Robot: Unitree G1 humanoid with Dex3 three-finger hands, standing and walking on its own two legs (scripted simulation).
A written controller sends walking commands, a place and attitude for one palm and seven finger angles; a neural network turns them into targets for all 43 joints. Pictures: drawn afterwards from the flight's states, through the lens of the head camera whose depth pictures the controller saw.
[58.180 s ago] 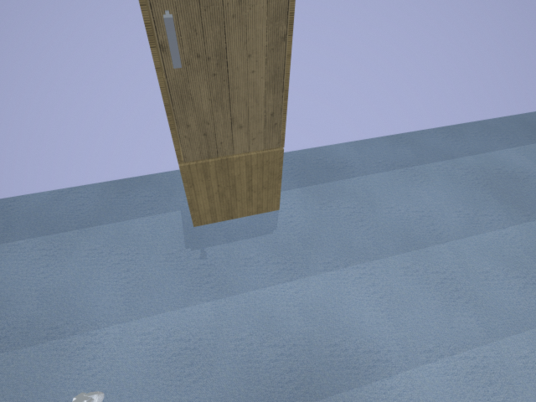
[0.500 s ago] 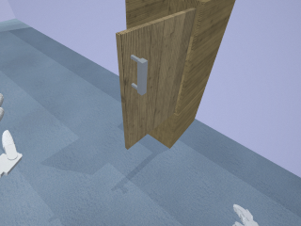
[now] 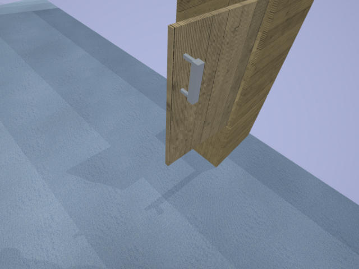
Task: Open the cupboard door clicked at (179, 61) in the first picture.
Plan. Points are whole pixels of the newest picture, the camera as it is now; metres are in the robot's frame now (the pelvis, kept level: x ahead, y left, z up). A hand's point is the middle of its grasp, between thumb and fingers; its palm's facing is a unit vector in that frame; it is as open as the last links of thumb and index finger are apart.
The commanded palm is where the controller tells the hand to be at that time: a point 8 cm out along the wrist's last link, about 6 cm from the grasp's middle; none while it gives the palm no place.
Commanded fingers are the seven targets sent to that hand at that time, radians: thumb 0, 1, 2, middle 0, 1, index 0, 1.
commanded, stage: let the arm hang, fingers relaxed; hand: left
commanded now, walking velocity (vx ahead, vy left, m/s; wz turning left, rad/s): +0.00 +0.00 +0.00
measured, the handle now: (190, 79) +0.57 +0.02 +0.11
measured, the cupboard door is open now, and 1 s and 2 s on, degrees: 84 84 84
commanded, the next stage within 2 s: look to check the result in 0.74 s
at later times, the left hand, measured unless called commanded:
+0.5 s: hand out of the picture -0.03 +0.18 -0.17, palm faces +0.02 -0.98 -0.18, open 7.4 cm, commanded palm none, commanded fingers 0.00 0.90 0.90 -0.20 -0.30 -0.20 -0.30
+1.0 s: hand out of the picture -0.05 +0.17 -0.17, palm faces +0.03 -0.98 -0.18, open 7.4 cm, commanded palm none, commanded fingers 0.00 0.90 0.90 -0.20 -0.30 -0.20 -0.30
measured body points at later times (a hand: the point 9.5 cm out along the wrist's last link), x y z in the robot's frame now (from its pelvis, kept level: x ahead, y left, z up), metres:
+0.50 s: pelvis -0.02 +0.02 +0.01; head -0.01 +0.01 +0.46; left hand -0.03 +0.23 -0.15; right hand -0.04 -0.18 -0.16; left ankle +0.03 +0.11 -0.74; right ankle -0.03 -0.11 -0.74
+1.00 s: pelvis -0.02 +0.00 +0.01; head +0.00 +0.00 +0.45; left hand -0.05 +0.22 -0.15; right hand -0.05 -0.20 -0.16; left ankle +0.03 +0.11 -0.74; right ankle -0.03 -0.11 -0.74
